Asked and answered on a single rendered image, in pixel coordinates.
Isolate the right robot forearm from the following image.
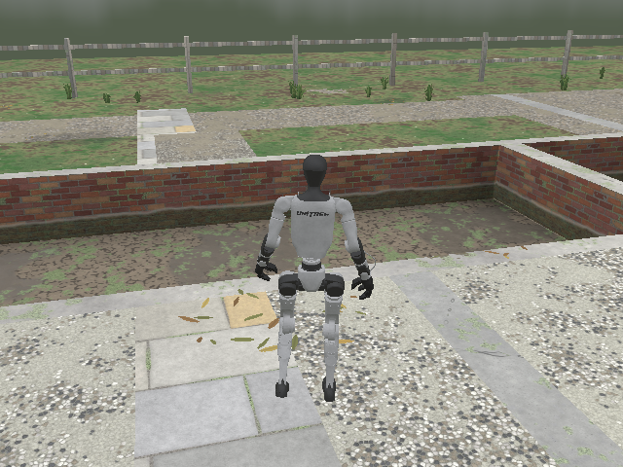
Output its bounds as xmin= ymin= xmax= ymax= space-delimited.
xmin=350 ymin=237 xmax=371 ymax=280

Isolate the robot left upper arm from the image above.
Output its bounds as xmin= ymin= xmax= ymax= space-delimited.
xmin=265 ymin=196 xmax=294 ymax=249

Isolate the left robot shin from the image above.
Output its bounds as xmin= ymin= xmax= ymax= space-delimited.
xmin=277 ymin=317 xmax=292 ymax=385

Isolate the robot left hand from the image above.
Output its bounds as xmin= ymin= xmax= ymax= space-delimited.
xmin=255 ymin=263 xmax=277 ymax=281

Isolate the robot torso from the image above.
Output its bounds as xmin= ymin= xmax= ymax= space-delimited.
xmin=290 ymin=192 xmax=336 ymax=292

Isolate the robot right hand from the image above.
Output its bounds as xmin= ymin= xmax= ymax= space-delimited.
xmin=351 ymin=276 xmax=374 ymax=300

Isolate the left robot forearm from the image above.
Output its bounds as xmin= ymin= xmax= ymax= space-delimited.
xmin=257 ymin=234 xmax=275 ymax=267

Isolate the robot right upper arm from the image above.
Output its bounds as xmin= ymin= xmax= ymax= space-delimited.
xmin=334 ymin=198 xmax=360 ymax=253

